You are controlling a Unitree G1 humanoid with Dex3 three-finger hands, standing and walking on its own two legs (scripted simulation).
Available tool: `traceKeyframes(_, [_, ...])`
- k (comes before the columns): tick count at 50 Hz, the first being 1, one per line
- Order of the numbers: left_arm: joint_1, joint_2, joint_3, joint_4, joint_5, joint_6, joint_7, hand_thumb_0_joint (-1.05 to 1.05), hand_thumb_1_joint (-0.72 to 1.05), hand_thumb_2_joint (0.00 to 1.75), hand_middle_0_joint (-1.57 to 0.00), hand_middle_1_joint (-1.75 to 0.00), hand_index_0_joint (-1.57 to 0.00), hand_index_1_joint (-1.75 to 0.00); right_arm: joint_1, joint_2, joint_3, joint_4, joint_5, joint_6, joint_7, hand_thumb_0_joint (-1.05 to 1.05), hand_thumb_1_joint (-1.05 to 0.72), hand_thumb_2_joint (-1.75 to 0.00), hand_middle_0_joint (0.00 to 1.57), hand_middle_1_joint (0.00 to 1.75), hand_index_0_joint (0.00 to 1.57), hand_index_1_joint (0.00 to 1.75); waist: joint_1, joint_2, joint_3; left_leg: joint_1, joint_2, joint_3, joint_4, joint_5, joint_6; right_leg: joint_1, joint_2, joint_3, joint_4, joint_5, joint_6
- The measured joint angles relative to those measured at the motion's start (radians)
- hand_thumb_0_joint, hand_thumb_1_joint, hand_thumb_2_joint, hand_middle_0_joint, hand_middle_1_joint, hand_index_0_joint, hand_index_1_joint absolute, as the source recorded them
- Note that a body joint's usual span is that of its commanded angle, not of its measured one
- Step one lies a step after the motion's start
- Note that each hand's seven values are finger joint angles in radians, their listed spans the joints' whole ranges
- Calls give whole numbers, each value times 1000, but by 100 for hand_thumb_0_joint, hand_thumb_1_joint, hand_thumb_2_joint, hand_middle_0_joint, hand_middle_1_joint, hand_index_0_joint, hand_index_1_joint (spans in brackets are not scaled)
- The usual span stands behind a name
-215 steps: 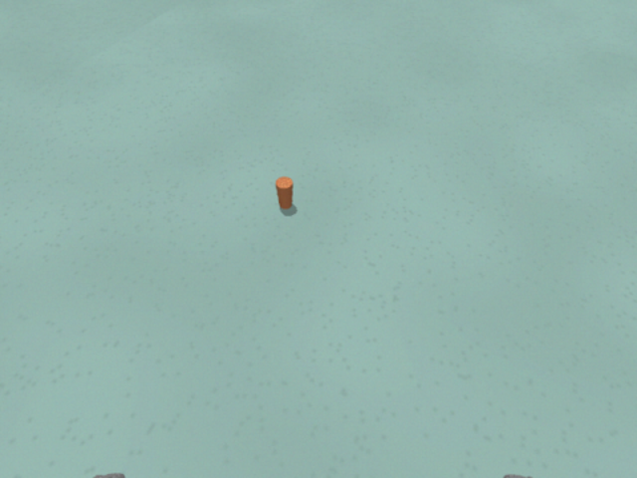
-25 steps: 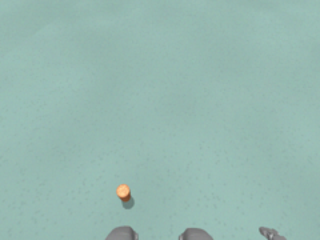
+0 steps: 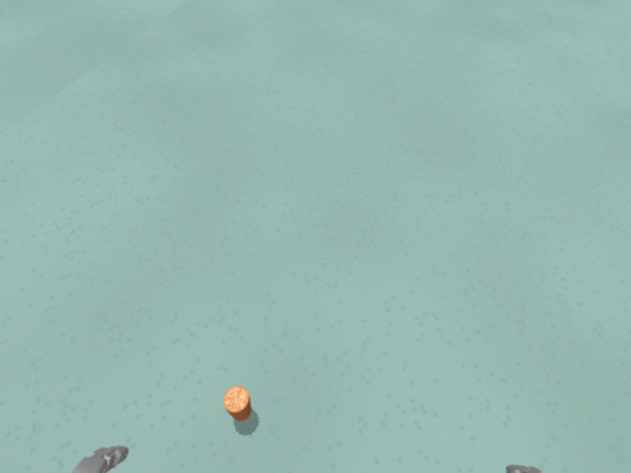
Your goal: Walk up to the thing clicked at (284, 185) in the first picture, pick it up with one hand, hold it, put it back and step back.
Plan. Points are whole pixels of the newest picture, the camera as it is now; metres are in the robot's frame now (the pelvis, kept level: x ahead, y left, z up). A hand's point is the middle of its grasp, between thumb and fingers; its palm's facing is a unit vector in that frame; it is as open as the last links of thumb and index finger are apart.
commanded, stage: walk up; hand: left
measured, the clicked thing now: (239, 405) +0.37 +0.20 -0.71
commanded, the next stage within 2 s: stand in 0.62 s
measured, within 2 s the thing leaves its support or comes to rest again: neither
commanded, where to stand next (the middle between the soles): +0.05 +0.00 m, yaw +1 degrees
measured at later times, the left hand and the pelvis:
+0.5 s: hand out of the picture +0.08 +0.25 -0.16, palm faces -0.01 -0.95 -0.33, open 7.3 cm; pelvis +0.01 +0.00 +0.00, yaw +0 degrees
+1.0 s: hand out of the picture +0.10 +0.26 -0.15, palm faces -0.01 -0.94 -0.34, open 7.3 cm; pelvis +0.02 +0.01 +0.00, yaw +0 degrees
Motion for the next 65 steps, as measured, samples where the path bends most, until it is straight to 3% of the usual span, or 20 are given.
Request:
traceKeyframes(15, [33,-3,11,47,5,9,1,0,91,90,-20,-30,-21,-30,3,15,-6,13,-3,4,-2,1,-91,-90,21,30,20,30,9,3,-10,33,-2,5,-45,12,1,34,0,4,-52,17,4])
traceKeyframes(65, [63,1,3,4,13,-2,11,0,91,90,-20,-30,-21,-30,16,24,-9,-24,-8,15,-1,1,-91,-90,21,30,20,30,9,9,-14,55,-11,-5,-67,7,4,63,-9,-8,-76,9,10])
